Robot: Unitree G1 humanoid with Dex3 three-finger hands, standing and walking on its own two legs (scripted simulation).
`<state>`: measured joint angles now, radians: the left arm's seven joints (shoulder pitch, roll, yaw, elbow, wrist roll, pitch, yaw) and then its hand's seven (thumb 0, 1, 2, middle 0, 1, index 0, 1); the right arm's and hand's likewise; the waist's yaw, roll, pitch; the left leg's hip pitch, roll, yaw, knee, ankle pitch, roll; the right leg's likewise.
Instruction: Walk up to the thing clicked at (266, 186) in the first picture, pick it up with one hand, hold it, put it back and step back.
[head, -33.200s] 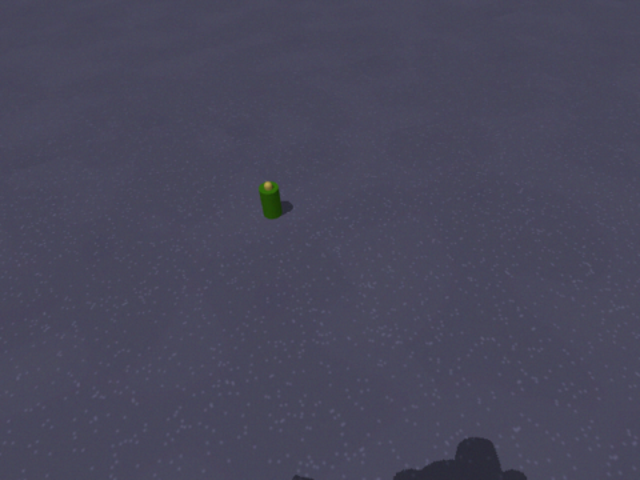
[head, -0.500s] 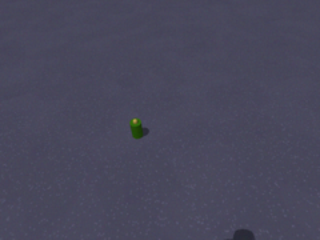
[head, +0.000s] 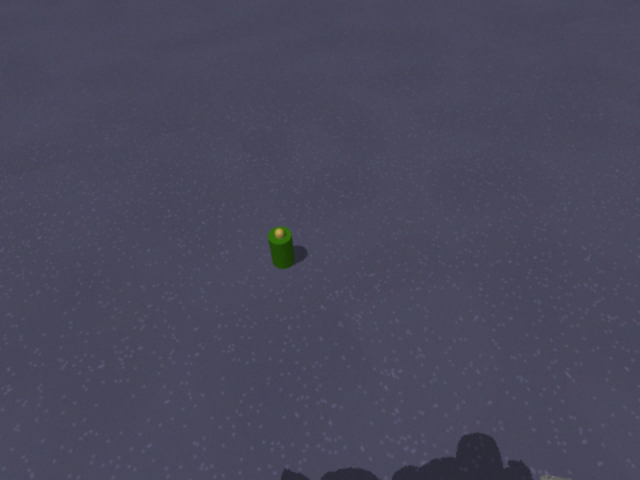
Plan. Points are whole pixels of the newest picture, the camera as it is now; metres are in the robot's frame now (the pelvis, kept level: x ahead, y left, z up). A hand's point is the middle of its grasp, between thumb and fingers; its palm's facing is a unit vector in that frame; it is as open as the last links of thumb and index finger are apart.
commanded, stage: step back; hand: left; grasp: from the side
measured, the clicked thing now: (281, 245) +0.99 +0.23 -0.67
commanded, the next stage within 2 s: stand in 0.06 s
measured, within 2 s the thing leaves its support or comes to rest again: neither
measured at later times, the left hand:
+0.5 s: hand out of the picture +0.08 +0.25 -0.13, palm faces -0.02 -0.94 -0.33, open 7.4 cm
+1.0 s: hand out of the picture +0.09 +0.25 -0.13, palm faces -0.02 -0.94 -0.34, open 7.4 cm
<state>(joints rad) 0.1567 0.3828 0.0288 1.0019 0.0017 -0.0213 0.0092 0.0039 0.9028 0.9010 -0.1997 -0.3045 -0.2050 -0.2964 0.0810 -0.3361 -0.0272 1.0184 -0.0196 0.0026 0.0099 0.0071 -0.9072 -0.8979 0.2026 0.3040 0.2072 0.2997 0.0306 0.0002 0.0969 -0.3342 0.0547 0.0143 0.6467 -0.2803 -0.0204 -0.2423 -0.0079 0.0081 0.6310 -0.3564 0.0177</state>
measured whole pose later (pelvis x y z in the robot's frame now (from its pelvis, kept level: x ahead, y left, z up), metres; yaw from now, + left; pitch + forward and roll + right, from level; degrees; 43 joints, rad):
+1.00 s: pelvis +0.01 +0.00 +0.02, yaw +0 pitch -2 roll +0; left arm 0.10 0.35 0.01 1.15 0.00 -0.02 -0.01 0.00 0.90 0.90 -0.20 -0.30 -0.20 -0.30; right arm 0.08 -0.35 0.00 1.16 -0.01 -0.02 0.01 0.01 -0.91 -0.90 0.20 0.30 0.21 0.30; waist 0.00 0.01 0.06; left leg -0.17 0.04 0.02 0.34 -0.14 -0.03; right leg -0.08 -0.02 0.00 0.32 -0.22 0.02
